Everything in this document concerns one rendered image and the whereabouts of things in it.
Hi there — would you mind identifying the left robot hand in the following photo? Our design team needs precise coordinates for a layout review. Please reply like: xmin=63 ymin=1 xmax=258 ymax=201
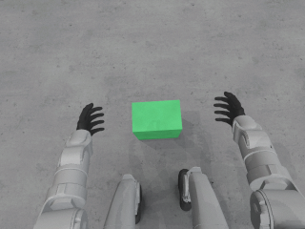
xmin=76 ymin=103 xmax=105 ymax=135

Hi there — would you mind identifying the robot left foot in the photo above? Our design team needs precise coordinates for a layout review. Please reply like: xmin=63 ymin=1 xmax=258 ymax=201
xmin=135 ymin=184 xmax=142 ymax=224

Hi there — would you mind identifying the left robot upper arm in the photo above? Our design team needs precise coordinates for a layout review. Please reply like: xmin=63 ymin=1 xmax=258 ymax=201
xmin=34 ymin=207 xmax=89 ymax=229

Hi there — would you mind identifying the right robot hand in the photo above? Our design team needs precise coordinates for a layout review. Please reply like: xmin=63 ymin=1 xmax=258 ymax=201
xmin=214 ymin=92 xmax=245 ymax=127

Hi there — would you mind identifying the robot left forearm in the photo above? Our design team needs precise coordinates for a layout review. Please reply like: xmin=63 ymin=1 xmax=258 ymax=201
xmin=32 ymin=129 xmax=93 ymax=229

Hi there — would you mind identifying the left robot thigh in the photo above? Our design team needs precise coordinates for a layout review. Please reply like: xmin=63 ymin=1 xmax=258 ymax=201
xmin=103 ymin=178 xmax=140 ymax=229

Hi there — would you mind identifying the carton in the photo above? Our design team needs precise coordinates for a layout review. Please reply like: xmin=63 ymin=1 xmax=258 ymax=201
xmin=132 ymin=99 xmax=183 ymax=140

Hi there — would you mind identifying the robot right forearm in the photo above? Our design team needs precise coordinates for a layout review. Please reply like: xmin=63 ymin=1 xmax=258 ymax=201
xmin=232 ymin=114 xmax=305 ymax=199

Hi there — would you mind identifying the right robot upper arm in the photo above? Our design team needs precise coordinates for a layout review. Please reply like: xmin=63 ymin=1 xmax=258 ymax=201
xmin=250 ymin=189 xmax=305 ymax=229

